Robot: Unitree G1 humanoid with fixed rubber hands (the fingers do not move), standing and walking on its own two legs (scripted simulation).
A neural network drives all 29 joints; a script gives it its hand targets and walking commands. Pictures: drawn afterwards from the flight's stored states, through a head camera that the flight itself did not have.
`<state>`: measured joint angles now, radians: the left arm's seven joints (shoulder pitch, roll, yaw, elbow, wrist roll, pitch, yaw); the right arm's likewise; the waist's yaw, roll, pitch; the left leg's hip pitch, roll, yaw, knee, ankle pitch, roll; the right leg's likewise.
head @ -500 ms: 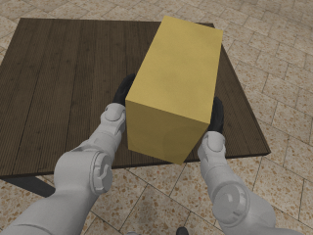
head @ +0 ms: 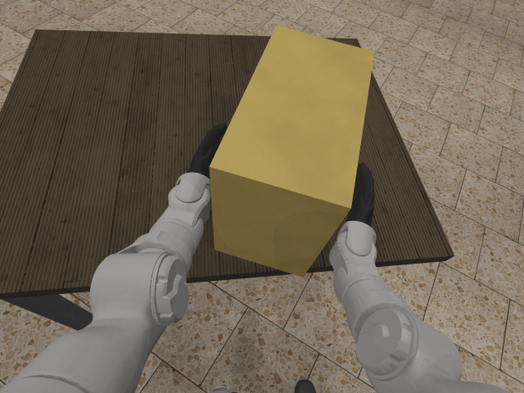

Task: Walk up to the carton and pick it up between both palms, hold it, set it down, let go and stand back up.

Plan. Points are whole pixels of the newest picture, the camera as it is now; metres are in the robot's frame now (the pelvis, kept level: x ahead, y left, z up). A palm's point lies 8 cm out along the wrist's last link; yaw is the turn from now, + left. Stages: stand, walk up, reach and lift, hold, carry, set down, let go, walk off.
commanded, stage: reach and lift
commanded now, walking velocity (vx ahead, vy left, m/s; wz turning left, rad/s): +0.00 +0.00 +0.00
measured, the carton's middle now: (290, 156) +0.47 -0.02 +0.04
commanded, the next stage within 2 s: none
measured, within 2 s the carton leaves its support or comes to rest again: leaves its support in 0.48 s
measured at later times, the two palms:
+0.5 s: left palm (208, 166) +0.44 +0.11 +0.05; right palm (361, 218) +0.37 -0.13 +0.02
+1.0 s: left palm (227, 175) +0.41 +0.08 +0.06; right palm (381, 233) +0.34 -0.16 +0.02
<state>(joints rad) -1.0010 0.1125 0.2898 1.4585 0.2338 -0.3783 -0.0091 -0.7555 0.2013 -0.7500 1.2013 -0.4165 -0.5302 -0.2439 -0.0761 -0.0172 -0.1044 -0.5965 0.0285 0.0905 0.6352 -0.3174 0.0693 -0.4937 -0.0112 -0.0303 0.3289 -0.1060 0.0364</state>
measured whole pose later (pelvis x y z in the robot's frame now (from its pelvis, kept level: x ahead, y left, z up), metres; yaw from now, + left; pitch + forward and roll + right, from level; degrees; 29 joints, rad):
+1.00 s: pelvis -0.02 -0.04 +0.01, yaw +1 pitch +15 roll -4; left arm -0.98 0.11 0.22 1.45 0.23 -0.41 0.01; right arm -0.71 0.19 -0.58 1.21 -0.31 -0.56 -0.35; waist -0.07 0.01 -0.11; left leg -0.58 0.04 0.08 0.55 -0.23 0.06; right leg -0.50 0.00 -0.05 0.30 -0.06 0.03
